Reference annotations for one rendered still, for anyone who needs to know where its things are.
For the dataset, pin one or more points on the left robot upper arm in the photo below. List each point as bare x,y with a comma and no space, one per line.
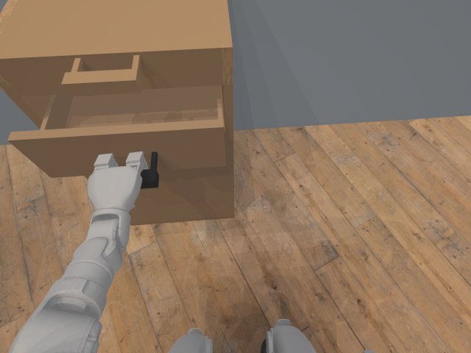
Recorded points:
54,331

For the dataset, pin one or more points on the robot right thigh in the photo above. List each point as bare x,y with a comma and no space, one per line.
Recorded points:
287,339

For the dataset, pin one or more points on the drawer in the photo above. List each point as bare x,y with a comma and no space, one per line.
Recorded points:
184,126

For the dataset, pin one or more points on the robot left hand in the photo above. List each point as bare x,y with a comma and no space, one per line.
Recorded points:
113,186

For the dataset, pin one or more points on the handle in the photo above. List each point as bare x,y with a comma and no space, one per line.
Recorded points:
93,83
150,177

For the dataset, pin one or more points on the robot left forearm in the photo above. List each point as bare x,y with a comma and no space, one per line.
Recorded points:
85,283

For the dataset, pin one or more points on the robot left shin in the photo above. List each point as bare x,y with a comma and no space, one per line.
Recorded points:
195,331

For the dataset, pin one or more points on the cabinet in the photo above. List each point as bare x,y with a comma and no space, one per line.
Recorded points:
172,43

